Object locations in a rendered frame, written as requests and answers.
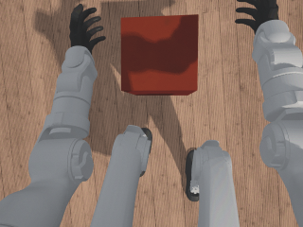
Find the right robot hand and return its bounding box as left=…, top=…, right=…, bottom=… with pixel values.
left=235, top=0, right=279, bottom=35

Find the left robot hand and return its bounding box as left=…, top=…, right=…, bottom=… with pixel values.
left=69, top=4, right=106, bottom=55

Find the robot left shin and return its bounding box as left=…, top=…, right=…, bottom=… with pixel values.
left=111, top=125, right=147, bottom=154

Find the carton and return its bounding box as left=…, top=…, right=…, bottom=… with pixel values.
left=120, top=14, right=199, bottom=96

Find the robot left thigh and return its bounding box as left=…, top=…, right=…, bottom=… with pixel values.
left=90, top=131, right=152, bottom=227

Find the robot left forearm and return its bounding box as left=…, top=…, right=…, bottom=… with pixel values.
left=28, top=45, right=98, bottom=178

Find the robot right forearm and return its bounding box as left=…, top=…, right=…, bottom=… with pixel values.
left=252, top=19, right=303, bottom=123

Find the robot right upper arm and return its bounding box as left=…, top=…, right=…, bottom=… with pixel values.
left=258, top=120, right=303, bottom=227

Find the robot left upper arm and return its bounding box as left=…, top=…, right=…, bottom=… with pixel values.
left=0, top=138, right=94, bottom=227

